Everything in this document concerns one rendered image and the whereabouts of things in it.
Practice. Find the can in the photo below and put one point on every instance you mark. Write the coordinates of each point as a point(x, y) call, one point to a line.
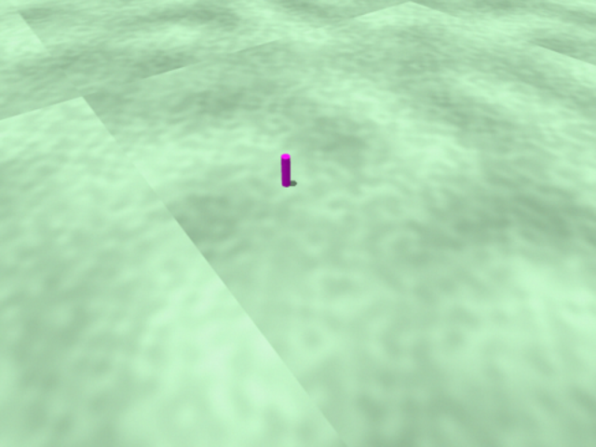
point(286, 170)

